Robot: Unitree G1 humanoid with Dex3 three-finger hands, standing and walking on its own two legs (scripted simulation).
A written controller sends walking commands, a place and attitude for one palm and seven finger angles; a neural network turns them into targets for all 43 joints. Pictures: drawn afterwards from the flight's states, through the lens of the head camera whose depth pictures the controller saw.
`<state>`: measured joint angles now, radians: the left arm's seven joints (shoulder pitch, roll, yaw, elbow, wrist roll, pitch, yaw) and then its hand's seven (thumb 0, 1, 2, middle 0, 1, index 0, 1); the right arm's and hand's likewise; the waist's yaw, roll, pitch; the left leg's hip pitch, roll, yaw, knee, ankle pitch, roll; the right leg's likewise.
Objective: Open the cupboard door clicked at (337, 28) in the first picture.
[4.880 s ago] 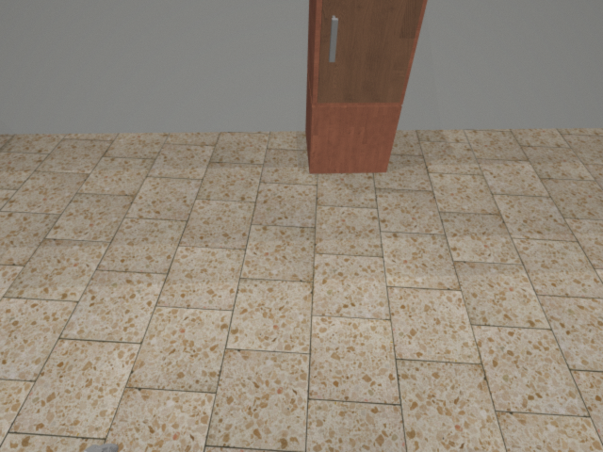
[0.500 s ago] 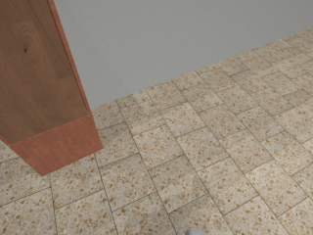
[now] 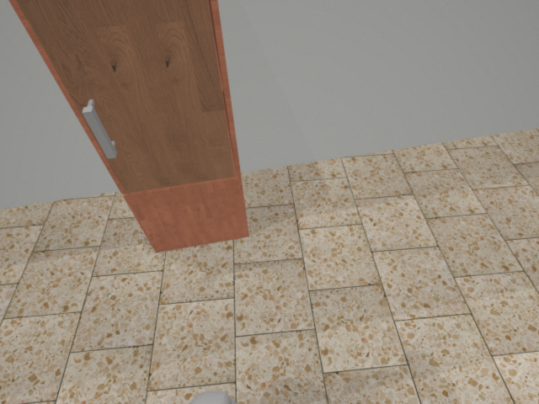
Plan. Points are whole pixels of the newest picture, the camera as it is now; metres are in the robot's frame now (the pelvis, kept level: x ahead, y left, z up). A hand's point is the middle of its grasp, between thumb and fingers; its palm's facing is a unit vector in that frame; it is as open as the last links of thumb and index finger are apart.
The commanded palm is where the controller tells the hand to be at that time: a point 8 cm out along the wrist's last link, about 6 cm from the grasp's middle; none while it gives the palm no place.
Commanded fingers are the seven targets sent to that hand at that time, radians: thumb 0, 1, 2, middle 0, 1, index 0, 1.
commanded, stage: turn to face it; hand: left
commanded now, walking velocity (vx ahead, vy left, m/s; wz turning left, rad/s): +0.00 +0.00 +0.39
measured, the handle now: (101, 129) +0.74 +0.50 -0.07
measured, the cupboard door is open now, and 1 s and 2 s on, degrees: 0 0 0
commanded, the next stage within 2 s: take the last steps up to it in 0.34 s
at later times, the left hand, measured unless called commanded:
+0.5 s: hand out of the picture +0.01 +0.23 -0.16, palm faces +0.21 -0.93 -0.30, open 7.4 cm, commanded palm none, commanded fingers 0.00 0.90 0.90 -0.20 -0.30 -0.20 -0.30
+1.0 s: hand out of the picture -0.11 +0.22 -0.18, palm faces +0.39 -0.91 -0.17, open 7.4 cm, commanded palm none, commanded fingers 0.00 0.90 0.90 -0.20 -0.30 -0.20 -0.30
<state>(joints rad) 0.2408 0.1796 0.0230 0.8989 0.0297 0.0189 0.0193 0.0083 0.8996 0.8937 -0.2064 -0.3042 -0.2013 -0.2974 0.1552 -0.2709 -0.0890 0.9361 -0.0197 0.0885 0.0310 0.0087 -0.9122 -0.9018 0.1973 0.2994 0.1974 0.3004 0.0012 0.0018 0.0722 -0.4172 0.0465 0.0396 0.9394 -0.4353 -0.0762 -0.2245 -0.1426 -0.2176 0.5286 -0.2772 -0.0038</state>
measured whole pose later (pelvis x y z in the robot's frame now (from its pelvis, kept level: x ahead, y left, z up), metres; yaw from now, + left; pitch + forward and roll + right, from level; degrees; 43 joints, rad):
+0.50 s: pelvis -0.02 +0.01 -0.01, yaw +10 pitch -1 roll +1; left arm 0.21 0.22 0.04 0.95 0.01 0.02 0.02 0.01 0.91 0.89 -0.20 -0.30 -0.19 -0.30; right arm 0.17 -0.20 -0.04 0.97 -0.02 0.04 0.00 0.01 -0.91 -0.90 0.20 0.30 0.20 0.30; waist 0.00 0.03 0.05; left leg -0.27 -0.01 -0.01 0.55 -0.27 -0.01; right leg -0.25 -0.05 -0.07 0.55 -0.30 0.05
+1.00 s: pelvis +0.04 +0.09 -0.01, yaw +17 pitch +0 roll -1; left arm 0.46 0.17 0.04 1.14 0.03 -0.01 0.01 0.01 0.90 0.89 -0.20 -0.30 -0.20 -0.30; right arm 0.19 -0.19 -0.05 1.01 -0.03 -0.02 0.03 0.01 -0.91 -0.90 0.20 0.30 0.20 0.30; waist 0.06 -0.03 0.03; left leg -0.31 0.06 0.12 0.56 -0.28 0.01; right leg -0.13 -0.15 -0.14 0.58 -0.42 0.06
